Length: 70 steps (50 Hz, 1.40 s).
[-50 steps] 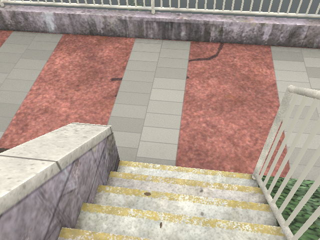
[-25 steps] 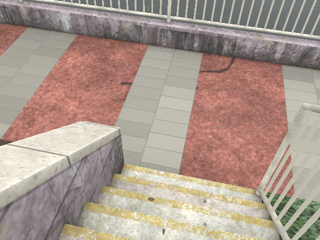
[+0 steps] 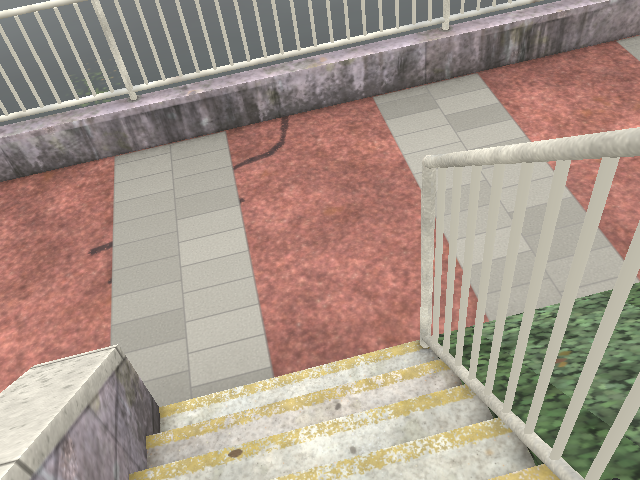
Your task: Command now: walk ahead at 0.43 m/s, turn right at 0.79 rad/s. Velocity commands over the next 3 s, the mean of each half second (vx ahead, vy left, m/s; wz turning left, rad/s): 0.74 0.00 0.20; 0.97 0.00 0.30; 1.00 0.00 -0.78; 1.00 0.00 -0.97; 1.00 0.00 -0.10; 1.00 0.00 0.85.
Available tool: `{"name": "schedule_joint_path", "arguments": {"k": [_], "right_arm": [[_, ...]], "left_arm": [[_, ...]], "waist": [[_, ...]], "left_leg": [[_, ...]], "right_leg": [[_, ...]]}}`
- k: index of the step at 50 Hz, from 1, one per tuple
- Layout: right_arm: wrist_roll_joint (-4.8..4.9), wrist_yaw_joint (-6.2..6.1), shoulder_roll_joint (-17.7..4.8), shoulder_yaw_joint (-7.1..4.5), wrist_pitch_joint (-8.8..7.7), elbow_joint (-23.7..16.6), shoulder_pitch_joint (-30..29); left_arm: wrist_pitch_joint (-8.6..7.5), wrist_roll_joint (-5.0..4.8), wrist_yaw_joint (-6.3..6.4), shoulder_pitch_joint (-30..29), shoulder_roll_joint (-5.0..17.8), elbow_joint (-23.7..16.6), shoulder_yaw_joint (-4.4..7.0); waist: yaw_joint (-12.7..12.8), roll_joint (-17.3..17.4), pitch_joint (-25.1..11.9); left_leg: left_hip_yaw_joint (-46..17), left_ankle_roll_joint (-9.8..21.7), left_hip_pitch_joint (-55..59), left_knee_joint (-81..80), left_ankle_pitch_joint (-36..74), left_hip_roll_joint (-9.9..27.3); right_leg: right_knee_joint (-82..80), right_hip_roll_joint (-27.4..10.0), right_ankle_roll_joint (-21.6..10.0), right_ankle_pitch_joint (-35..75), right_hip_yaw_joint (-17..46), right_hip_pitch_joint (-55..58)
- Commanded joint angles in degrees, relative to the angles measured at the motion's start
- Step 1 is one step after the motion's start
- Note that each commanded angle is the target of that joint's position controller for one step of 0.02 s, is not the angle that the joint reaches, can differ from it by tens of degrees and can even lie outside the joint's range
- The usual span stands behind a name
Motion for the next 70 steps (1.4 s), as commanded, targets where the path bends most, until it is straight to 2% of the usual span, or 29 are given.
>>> {"name": "schedule_joint_path", "arguments": {"k": [1, 15, 17, 20, 21, 23, 24, 28, 31, 37, 39, 40, 41, 42, 43, 45, 46, 48, 51, 53, 55, 56, 59, 60, 63, 65, 67, 69, 70], "right_arm": [[0.09, 0.66, -7.70, -2.49, -1.56, -4.01, -4.70], [5.22, 3.09, -7.85, -3.45, -3.97, 0.45, -1.04], [6.00, 2.53, -7.59, -3.84, -2.90, 5.07, 12.89], [4.19, 4.00, -7.45, -2.04, -2.28, 12.75, 31.19], [6.54, 4.21, -9.21, -2.25, -2.50, 11.81, 27.92], [5.65, 2.03, -14.21, -4.40, -4.10, 12.27, 30.79], [3.91, 1.11, -10.22, -2.60, -5.20, 10.70, 26.85], [3.66, -0.89, -9.54, -1.93, -6.47, 10.68, 24.34], [5.86, -1.98, -4.00, -0.89, -7.60, 10.64, 22.70], [2.96, -0.65, -2.43, -0.47, -5.81, 11.81, 17.52], [0.80, 0.68, -6.88, -1.32, -5.49, 10.48, 6.26], [2.38, 0.63, -5.52, -1.77, -5.25, 8.77, -0.33], [1.04, -0.02, 2.67, 0.86, -5.63, 6.05, -1.79], [1.81, -1.07, 2.44, 0.84, -6.58, 3.82, 9.20], [-0.22, -1.69, 0.62, 0.86, -6.86, 6.37, 10.42], [-3.07, -0.62, -2.11, 0.30, -8.08, 6.26, 3.35], [-1.35, 0.40, 0.48, 0.79, -8.40, 4.29, 4.19], [0.69, 0.95, -4.14, -1.48, -7.72, 9.15, 7.21], [4.14, 2.79, 1.12, 0.72, -8.84, 7.53, 3.13], [3.34, 0.84, -3.34, -1.92, -7.39, 13.73, 25.85], [1.65, 0.52, -10.90, -5.08, -7.19, 19.07, 40.61], [-0.93, 2.25, -10.14, -3.53, -8.56, 15.30, 27.30], [2.61, 2.84, -1.45, -2.16, -10.22, 14.05, 22.41], [2.98, 2.30, -3.16, -2.29, -11.51, 16.18, 25.02], [2.81, -0.31, -5.17, -2.46, -11.93, 16.85, 15.13], [4.83, -1.77, 2.51, -0.44, -13.89, 17.14, 11.97], [4.86, -1.85, -4.14, -2.29, -13.77, 18.49, 11.31], [4.62, -1.69, -9.56, -3.13, -12.82, 15.65, -3.06], [3.50, -2.26, -7.93, -2.83, -10.94, 14.00, -13.21]], "left_arm": [[-2.17, 0.30, -0.15, 2.71, 10.76, -0.60, 3.51], [-4.72, 3.15, 0.44, 0.21, 9.31, 5.30, 1.87], [-3.92, 4.32, 1.41, -2.78, 10.84, 5.47, 2.52], [-3.40, 4.94, -0.31, -13.18, 0.03, 3.82, 0.31], [-4.75, 5.84, -0.21, -8.74, 1.34, 0.28, 0.02], [-6.42, 4.85, -0.33, -13.83, 4.12, 0.48, 0.23], [-6.07, 5.40, -0.07, -18.49, 5.26, 0.88, 0.83], [-4.86, 5.96, -1.19, -12.28, 3.94, 7.28, 0.63], [-7.19, 3.70, -1.80, -19.00, 4.47, 5.58, 0.55], [-7.80, 1.81, -0.95, -4.44, 1.91, 8.59, 0.65], [-7.22, 1.35, 0.24, 22.01, 7.44, 15.88, 3.37], [-7.57, 0.96, -0.04, 27.92, 7.36, 16.39, 3.75], [-7.52, -2.18, -1.06, 19.86, 3.35, 14.56, 1.86], [-9.38, 1.09, -1.89, 19.48, 6.16, 14.60, 1.58], [-9.81, 1.33, -1.68, 20.51, 5.07, 15.94, 1.89], [-11.04, -0.84, -0.32, 15.04, 4.79, 15.58, 0.71], [-11.29, 0.95, 1.64, 3.87, 8.02, 12.47, 1.67], [-12.64, -0.21, 1.28, 3.99, 4.49, 14.37, 1.00], [-11.25, -0.23, 1.35, 7.69, 4.57, 16.01, 1.47], [-8.99, 0.91, 0.01, 3.51, 6.16, 16.70, 1.51], [-8.66, 1.05, 0.04, -1.92, 6.19, 16.69, 3.27], [-8.46, -3.04, 1.08, 14.90, 0.99, 12.67, 2.07], [-5.25, 4.00, 1.41, 11.08, 2.21, 19.05, 2.99], [-5.15, 5.29, 1.43, 8.34, -0.40, 17.22, 2.72], [-4.73, 4.79, -0.62, 5.50, -0.51, 18.00, 2.32], [-6.40, 1.95, -2.76, 1.40, -2.58, 14.72, 1.48], [-5.69, 0.75, -3.24, 0.83, -1.41, 14.10, 1.16], [-2.77, 0.90, -0.24, 32.50, 9.41, 22.42, 5.40], [-1.81, 0.01, 0.18, 40.08, 12.47, 24.02, 6.46]], "waist": [[-0.27, -10.22, 0.36], [5.40, -8.55, 8.91], [-1.50, -7.90, 6.02], [-10.67, 14.19, 3.88], [-4.62, 14.00, 1.83], [-7.90, 10.93, -3.99], [-6.52, 2.31, 0.39], [-2.27, 7.10, -1.39], [-3.40, -0.72, -0.17], [-2.25, 4.86, 3.85], [13.79, -2.68, -1.39], [20.75, -14.80, 6.80], [12.56, -14.44, 12.68], [0.38, -13.61, 5.49], [-0.18, -6.36, 4.53], [-5.09, 7.00, 8.47], [-9.18, -8.80, 7.05], [-8.74, -3.67, 8.76], [-0.75, -0.71, 8.74], [-12.29, -11.35, -1.77], [-22.46, 2.41, 4.02], [-2.33, 17.17, -0.38], [-1.13, -4.89, 6.73], [-0.94, 9.21, 7.37], [3.29, 4.45, 11.25], [6.33, -2.74, 9.43], [5.94, 2.00, 6.64], [23.51, 3.45, -5.61], [31.86, -8.57, -1.09]], "left_leg": [[-6.12, -0.30, -8.72, -13.43, 5.86, 1.99], [-1.78, 8.54, 22.96, -51.44, 7.97, 7.17], [-1.93, 11.38, 31.06, -59.27, -2.60, 10.17], [-2.17, 13.46, 56.36, -35.97, 32.29, 8.81], [-9.84, 13.35, 61.95, -31.59, 44.10, 8.29], [-35.29, 24.11, 55.75, -49.10, -7.75, 17.37], [-31.37, 21.71, 48.61, -46.95, -12.78, 13.81], [-32.12, 21.94, 30.80, -48.08, 12.04, 8.70], [-22.97, 16.84, 23.69, -37.12, -2.35, -1.76], [-18.87, 15.13, 18.37, -17.11, 5.37, -6.46], [-12.51, 12.36, 16.45, 10.41, 37.50, -4.26], [-4.09, 9.52, -3.71, 48.50, 3.66, -12.64], [1.16, 12.17, -15.40, 50.15, -39.74, -14.92], [-10.86, 12.43, -26.49, 36.29, -40.28, -5.71], [-16.01, 12.10, -31.25, 29.69, -40.61, -1.80], [-5.31, 9.21, -18.52, -6.34, -13.36, 2.59], [-5.93, 6.81, 10.43, -23.25, 10.19, 6.47], [-4.12, 6.28, 22.57, -20.87, 34.10, 5.58], [4.54, 4.32, 46.31, -47.54, 40.08, 1.63], [4.92, 5.81, 62.60, -40.73, 35.84, 2.67], [-4.76, 12.02, 68.42, -56.89, 31.67, 13.07], [-13.96, 10.16, 77.60, -34.63, 68.18, 28.10], [-5.18, 7.71, 47.94, -44.57, 28.65, 21.15], [-9.48, 11.18, 46.13, -39.23, 34.58, 26.44], [-2.11, 10.04, 11.86, -33.48, 9.78, 23.07], [13.89, 3.59, 0.10, -26.46, -15.52, 13.94], [19.24, 4.31, 2.11, -20.80, -6.64, 13.94], [16.82, 2.60, -6.30, 19.08, 23.61, 15.26], [15.00, 2.94, -16.35, 47.36, -7.69, 9.53]], "right_leg": [[-14.32, -11.31, -11.10, -9.11, 23.15, 14.52], [8.61, -15.58, -9.32, 2.14, 8.46, -4.00], [20.51, -16.68, -8.97, 13.19, 5.24, -2.60], [89.47, -1.69, -1.89, -21.04, -18.78, -39.29], [82.74, -5.27, -0.80, -17.99, -19.52, -52.15], [65.65, -10.52, 3.21, -16.54, -11.91, -53.69], [53.50, -11.91, 4.63, -0.99, -9.15, -53.00], [31.01, -8.83, 7.16, 22.15, -13.41, -28.50], [0.26, -6.51, 5.72, 51.49, -13.24, -15.28], [-1.31, -2.47, 4.13, 46.21, -15.64, 8.00], [-13.03, -5.75, -0.60, 39.99, -14.32, 27.86], [-28.54, -14.71, -9.18, 44.35, -9.69, 36.01], [-26.16, -20.84, -8.06, 56.04, -4.82, 32.24], [-4.13, -29.50, -12.14, 68.51, 12.91, 45.66], [-4.86, -32.60, -13.94, 58.93, 15.34, 43.89], [-10.25, -17.87, -7.04, 29.12, 7.53, 16.88], [-13.95, -21.12, -10.28, 27.15, 18.21, -8.55], [-1.85, -12.55, -9.46, 11.54, 15.69, -20.47], [5.68, -5.04, -6.02, 2.28, 3.46, -23.89], [30.80, -5.40, -4.54, 21.83, 2.21, -20.69], [80.44, 5.00, -2.67, -10.92, -1.82, -29.96], [78.68, -1.06, -0.97, -20.20, -5.61, -45.52], [56.54, -10.84, -2.48, -1.71, -10.05, -39.60], [55.40, -13.17, -3.56, 1.80, -8.99, -43.49], [32.87, -8.16, 0.97, 25.58, -19.52, -14.49], [4.50, -8.74, -1.18, 65.33, -18.90, 2.01], [2.05, -3.47, -0.30, 61.02, -28.04, 17.21], [11.68, -6.73, -10.02, 48.68, -24.44, 46.26], [4.12, -11.17, -15.40, 41.96, -17.11, 49.30]]}}
Next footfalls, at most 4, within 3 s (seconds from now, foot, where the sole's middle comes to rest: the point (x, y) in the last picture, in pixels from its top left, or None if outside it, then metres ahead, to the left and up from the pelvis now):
0.38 left None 0.20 0.23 -0.95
0.80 right None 0.44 0.18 -1.15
1.08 left None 0.59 0.54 -1.35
1.42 right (249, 479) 0.85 0.49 -1.55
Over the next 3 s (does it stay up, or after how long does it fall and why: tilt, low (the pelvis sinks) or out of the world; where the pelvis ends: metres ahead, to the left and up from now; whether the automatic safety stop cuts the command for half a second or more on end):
stays up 1.99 0.22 -1.40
